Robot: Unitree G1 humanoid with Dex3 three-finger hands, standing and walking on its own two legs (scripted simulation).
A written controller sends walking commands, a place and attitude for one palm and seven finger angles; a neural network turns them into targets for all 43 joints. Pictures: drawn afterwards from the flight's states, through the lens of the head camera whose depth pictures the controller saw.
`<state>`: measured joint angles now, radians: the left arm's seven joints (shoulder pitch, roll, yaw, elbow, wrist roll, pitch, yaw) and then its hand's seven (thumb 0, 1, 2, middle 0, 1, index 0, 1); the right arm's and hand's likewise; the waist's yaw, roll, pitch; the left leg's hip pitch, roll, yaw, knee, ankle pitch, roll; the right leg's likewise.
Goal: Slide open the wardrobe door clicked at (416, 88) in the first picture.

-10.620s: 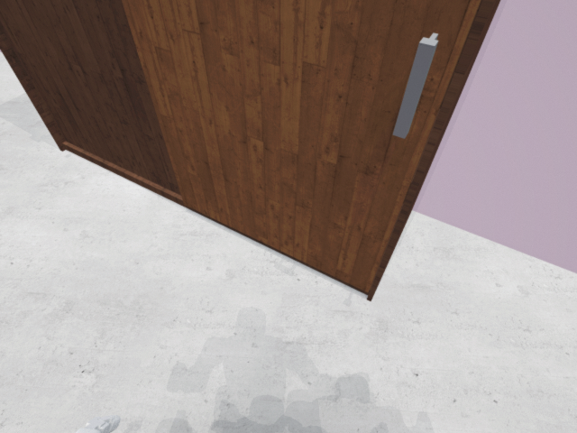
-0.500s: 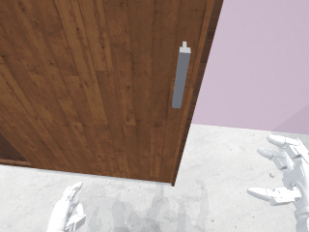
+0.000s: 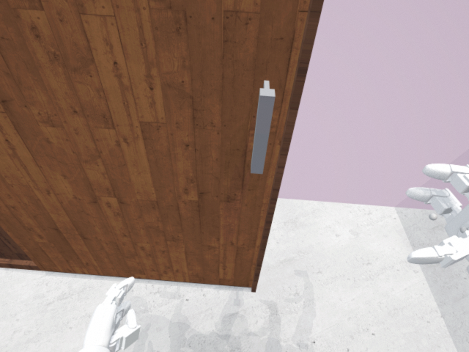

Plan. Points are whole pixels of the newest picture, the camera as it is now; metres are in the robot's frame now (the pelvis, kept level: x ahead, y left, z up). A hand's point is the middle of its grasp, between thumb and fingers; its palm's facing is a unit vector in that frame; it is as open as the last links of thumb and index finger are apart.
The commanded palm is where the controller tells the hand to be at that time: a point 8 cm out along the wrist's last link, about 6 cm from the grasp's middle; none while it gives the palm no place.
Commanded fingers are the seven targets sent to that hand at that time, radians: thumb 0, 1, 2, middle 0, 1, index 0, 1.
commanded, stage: raise the hand with hooked fingers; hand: right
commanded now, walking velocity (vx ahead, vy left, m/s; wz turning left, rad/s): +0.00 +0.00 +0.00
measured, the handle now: (261, 128) +0.52 -0.05 +0.13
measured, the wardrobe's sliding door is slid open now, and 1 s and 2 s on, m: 0.00 0.00 0.00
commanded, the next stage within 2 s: move the hooked fingers beside the handle in 0.46 s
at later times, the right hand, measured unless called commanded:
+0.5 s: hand (427, 219) +0.27 -0.27 +0.15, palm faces +0.13 +0.99 -0.03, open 14.0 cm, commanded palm +0.24 -0.31 +0.16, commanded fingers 0.00 0.50 -0.30 0.30 1.20 0.30 1.20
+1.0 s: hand (382, 194) +0.33 -0.23 +0.15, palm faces +0.08 +1.00 +0.01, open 14.0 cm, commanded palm +0.30 -0.27 +0.15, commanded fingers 0.00 0.50 -0.30 0.30 1.20 0.30 1.20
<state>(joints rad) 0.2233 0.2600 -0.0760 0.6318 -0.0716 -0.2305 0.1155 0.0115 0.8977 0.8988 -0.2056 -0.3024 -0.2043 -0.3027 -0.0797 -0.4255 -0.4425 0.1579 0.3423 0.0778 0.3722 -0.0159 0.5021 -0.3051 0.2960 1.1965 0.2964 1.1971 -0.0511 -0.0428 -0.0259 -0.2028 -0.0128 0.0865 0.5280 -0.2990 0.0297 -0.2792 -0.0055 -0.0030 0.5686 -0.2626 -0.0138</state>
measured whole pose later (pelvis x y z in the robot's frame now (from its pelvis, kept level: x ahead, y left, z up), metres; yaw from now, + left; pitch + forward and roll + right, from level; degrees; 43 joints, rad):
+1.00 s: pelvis +0.00 +0.01 +0.00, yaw +1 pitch -1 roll +0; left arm 0.22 0.25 -0.06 0.64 -0.07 -0.19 0.11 0.01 0.90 0.90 -0.20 -0.30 -0.20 -0.30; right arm -0.21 -0.35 -0.34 0.24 0.28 0.11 0.26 -0.02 0.50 -0.30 0.30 1.20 0.30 1.20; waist -0.03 -0.03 -0.02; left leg -0.21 -0.02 0.07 0.51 -0.29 0.04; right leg -0.27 -0.01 -0.02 0.53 -0.24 -0.01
